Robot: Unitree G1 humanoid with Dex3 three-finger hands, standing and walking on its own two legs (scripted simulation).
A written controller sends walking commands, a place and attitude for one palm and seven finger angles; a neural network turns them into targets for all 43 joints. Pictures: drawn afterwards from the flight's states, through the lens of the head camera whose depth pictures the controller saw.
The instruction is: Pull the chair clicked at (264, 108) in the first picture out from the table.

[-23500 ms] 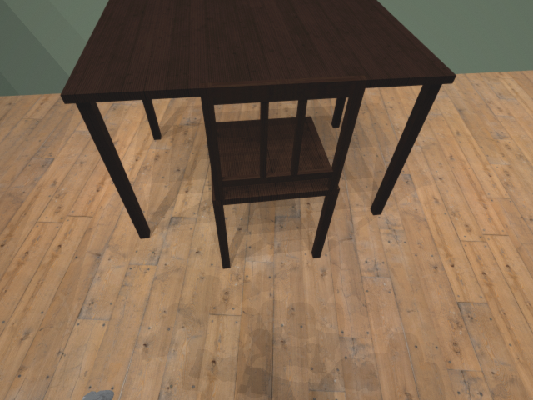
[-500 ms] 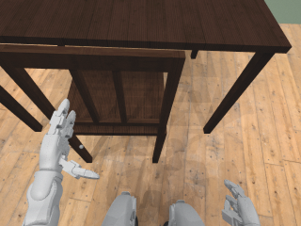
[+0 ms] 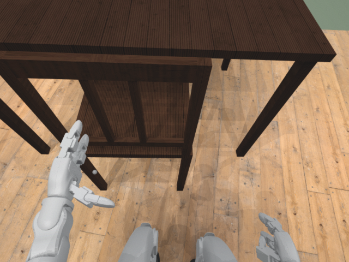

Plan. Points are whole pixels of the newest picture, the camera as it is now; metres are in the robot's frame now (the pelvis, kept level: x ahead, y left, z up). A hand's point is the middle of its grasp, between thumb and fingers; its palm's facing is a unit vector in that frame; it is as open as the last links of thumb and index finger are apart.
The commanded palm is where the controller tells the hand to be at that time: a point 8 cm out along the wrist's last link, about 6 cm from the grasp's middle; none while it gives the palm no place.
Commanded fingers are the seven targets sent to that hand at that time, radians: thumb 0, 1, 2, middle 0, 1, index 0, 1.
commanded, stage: aim the fingers beside a spindle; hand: left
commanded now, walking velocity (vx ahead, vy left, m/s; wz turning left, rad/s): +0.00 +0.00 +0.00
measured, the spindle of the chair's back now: (100, 114) +0.46 +0.22 +0.01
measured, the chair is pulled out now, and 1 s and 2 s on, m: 0.00 0.00 0.00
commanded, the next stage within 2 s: none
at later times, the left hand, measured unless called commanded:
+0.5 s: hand (98, 171) +0.29 +0.18 +0.04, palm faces +0.02 -1.00 -0.04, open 16.9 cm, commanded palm +0.28 +0.25 +0.03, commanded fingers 0.00 -0.50 0.30 -0.06 -0.08 -0.06 -0.08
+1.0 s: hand (88, 165) +0.32 +0.21 +0.01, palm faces +0.08 -1.00 -0.02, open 16.9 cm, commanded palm +0.28 +0.25 +0.02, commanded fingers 0.00 -0.50 0.30 -0.06 -0.08 -0.06 -0.08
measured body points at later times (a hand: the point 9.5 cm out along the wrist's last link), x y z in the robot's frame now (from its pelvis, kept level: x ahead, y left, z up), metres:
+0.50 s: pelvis +0.00 +0.00 +0.00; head +0.11 +0.01 +0.44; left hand +0.28 +0.23 +0.05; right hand +0.18 -0.25 -0.09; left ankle +0.04 +0.08 -0.62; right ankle +0.01 -0.11 -0.62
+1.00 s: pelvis +0.00 +0.00 +0.00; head +0.11 +0.02 +0.44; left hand +0.31 +0.27 +0.02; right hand +0.17 -0.24 -0.10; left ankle +0.04 +0.08 -0.62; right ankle +0.01 -0.11 -0.62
